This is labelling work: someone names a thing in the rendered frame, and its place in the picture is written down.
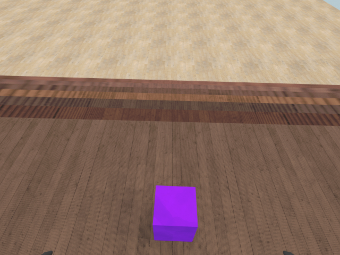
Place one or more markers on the carton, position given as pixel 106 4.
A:
pixel 175 213

